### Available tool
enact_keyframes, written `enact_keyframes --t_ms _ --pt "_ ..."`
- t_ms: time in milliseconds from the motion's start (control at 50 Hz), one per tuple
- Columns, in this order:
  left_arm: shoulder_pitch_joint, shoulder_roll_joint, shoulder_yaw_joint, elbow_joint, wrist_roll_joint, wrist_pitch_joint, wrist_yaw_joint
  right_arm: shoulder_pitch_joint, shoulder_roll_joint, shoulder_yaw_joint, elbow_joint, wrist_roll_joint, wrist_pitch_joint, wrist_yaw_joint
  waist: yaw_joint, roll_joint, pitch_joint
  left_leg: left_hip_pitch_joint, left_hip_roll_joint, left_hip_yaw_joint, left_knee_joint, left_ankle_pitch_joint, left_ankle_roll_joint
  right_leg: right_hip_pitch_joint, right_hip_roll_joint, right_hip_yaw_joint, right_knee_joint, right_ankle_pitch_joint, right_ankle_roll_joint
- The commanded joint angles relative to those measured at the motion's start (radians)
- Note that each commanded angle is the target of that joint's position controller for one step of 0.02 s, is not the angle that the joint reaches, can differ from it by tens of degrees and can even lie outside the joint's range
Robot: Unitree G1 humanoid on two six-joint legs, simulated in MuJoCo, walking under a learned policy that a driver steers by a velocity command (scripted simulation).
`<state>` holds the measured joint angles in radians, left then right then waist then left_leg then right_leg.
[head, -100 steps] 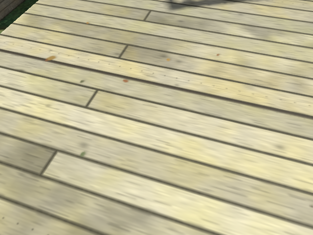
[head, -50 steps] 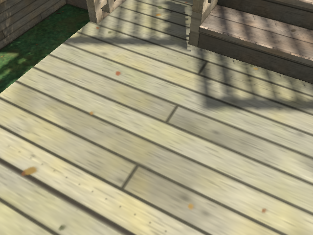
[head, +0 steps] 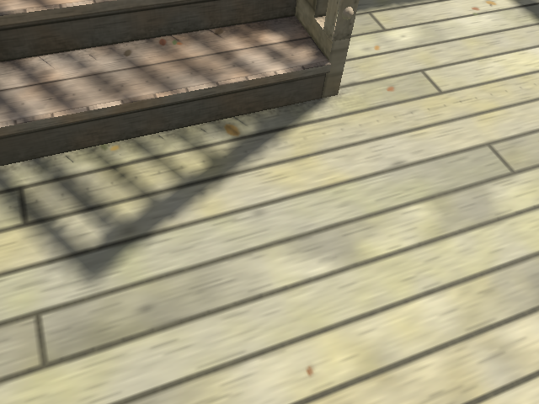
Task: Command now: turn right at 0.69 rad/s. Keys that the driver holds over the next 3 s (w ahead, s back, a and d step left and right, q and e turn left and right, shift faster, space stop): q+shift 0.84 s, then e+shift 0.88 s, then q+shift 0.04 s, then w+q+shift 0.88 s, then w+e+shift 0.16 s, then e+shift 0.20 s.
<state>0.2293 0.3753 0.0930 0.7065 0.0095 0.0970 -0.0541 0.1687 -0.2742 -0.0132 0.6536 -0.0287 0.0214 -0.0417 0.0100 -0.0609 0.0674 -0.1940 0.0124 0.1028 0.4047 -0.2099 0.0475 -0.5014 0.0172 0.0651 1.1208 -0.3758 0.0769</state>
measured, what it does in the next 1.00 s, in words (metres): steps on the spot, turning left: right foot, then left foot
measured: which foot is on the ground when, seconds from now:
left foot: down 0.00-0.20, up 0.22-0.54, down 0.56-1.00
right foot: up 0.00-0.18, down 0.20-0.56, up 0.58-1.00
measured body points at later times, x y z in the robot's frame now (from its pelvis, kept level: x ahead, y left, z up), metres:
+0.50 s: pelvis -0.02 -0.01 -0.01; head +0.01 +0.00 +0.44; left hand +0.10 +0.27 -0.12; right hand +0.11 -0.27 -0.13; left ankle -0.05 +0.08 -0.72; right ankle -0.02 -0.13 -0.75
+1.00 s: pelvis -0.02 +0.03 +0.00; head +0.00 +0.06 +0.44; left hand -0.07 +0.33 -0.12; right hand +0.25 -0.14 -0.10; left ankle -0.05 +0.08 -0.75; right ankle +0.09 -0.07 -0.71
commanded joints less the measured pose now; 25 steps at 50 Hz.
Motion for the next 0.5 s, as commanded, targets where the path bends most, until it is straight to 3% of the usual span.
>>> enact_keyframes --t_ms 20,80,140,160,180,200,220,240,260,280,320,420,500 --pt "-0.054 0.035 -0.001 -0.092 -0.002 -0.010 -0.002 0.101 -0.173 -0.058 -0.016 -0.002 -0.016 0.007 -0.051 0.221 -0.100 0.175 0.252 -0.174 -0.065 0.490 0.161 -0.059 0.009 -0.028 -0.095 -0.050 -0.007" --pt "-0.041 -0.010 -0.024 -0.078 -0.008 -0.012 0.019 0.073 -0.168 -0.057 -0.002 0.002 -0.026 0.026 -0.029 0.234 -0.129 0.103 0.247 -0.164 -0.033 0.525 0.167 0.107 0.042 -0.029 -0.272 -0.095 -0.048" --pt "-0.021 -0.049 -0.050 -0.038 -0.003 -0.016 0.048 0.063 -0.127 -0.037 0.033 0.008 -0.023 0.045 -0.011 0.267 -0.117 0.046 0.199 -0.184 -0.009 0.534 0.149 0.286 0.042 -0.073 -0.596 -0.010 -0.076" --pt "0.013 -0.049 -0.054 -0.018 0.006 -0.024 0.059 0.064 -0.135 -0.038 0.047 0.020 -0.018 0.052 0.018 0.249 -0.099 0.004 0.174 -0.189 0.027 0.542 0.115 0.385 0.043 -0.089 -0.787 0.146 -0.087" --pt "0.037 0.003 -0.045 -0.006 0.024 -0.036 0.071 0.106 -0.153 -0.047 0.058 0.032 -0.019 0.058 0.014 0.211 -0.120 -0.078 0.161 -0.203 0.051 0.473 0.067 0.519 -0.017 -0.035 -0.853 0.281 -0.104" --pt "0.072 0.072 -0.036 -0.010 0.040 -0.047 0.081 0.148 -0.095 -0.034 0.036 0.033 -0.024 0.067 0.005 0.034 -0.199 -0.182 0.113 -0.170 0.158 0.155 0.014 0.662 -0.248 0.165 -0.852 0.401 -0.144" --pt "-0.029 0.164 -0.011 -0.022 0.010 -0.044 0.089 0.153 -0.051 -0.024 0.015 0.039 -0.019 0.063 -0.021 -0.199 -0.124 -0.251 -0.023 -0.047 0.235 -0.267 -0.018 0.508 -0.384 0.211 -0.794 0.647 -0.262" --pt "-0.043 0.103 -0.017 -0.037 0.009 -0.050 0.092 0.120 -0.129 -0.049 0.032 0.031 -0.001 0.055 0.026 -0.146 -0.114 -0.242 -0.016 -0.087 0.459 -0.377 -0.024 0.455 -0.386 0.169 -0.780 0.681 -0.317" --pt "-0.077 0.059 -0.032 -0.043 0.010 -0.054 0.094 0.129 -0.146 -0.067 0.041 0.034 0.013 0.054 0.005 -0.118 -0.086 -0.277 -0.027 -0.102 0.591 -0.370 -0.024 0.423 -0.358 0.107 -0.786 0.690 -0.318" --pt "-0.122 0.023 -0.044 -0.052 0.012 -0.051 0.097 0.156 -0.151 -0.078 0.058 0.031 0.025 0.053 -0.022 -0.092 -0.061 -0.278 -0.016 -0.109 0.652 -0.330 -0.034 0.383 -0.316 0.037 -0.793 0.659 -0.289" --pt "-0.150 -0.003 -0.052 -0.058 0.013 -0.054 0.108 0.180 -0.133 -0.083 0.067 0.017 0.042 0.059 -0.039 -0.117 -0.044 -0.291 -0.011 -0.086 0.684 -0.269 -0.061 0.376 -0.273 -0.044 -0.794 0.639 -0.261" --pt "-0.121 0.010 -0.039 -0.048 0.021 -0.064 0.105 0.105 -0.074 -0.070 0.011 0.023 0.055 0.086 -0.003 -0.105 -0.048 -0.260 0.023 -0.051 0.492 -0.221 -0.076 0.404 -0.306 -0.100 -0.768 0.517 -0.254" --pt "-0.106 0.053 -0.015 -0.039 0.021 -0.077 0.083 0.089 -0.085 -0.076 -0.031 0.029 0.055 0.097 -0.001 -0.116 -0.080 -0.159 0.009 0.000 0.339 -0.225 -0.037 0.390 -0.352 -0.121 -0.699 0.511 -0.226"
Next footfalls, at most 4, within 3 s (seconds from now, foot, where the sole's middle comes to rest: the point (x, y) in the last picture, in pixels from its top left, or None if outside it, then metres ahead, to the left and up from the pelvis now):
0.20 right None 0.02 -0.13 -0.78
0.56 left None -0.01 0.10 -0.78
1.10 right None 0.10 -0.04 -0.78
1.46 left None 0.04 0.16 -0.78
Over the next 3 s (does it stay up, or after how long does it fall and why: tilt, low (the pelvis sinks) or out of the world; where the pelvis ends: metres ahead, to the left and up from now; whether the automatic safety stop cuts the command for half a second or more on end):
stays up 0.79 0.29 -0.01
